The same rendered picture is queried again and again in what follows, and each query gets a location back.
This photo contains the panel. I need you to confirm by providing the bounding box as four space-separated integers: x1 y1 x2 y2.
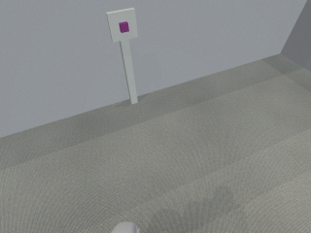
106 8 138 104

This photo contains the robot left thigh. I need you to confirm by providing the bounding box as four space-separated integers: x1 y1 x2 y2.
111 221 140 233

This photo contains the button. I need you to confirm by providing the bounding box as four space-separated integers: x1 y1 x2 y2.
119 21 129 33

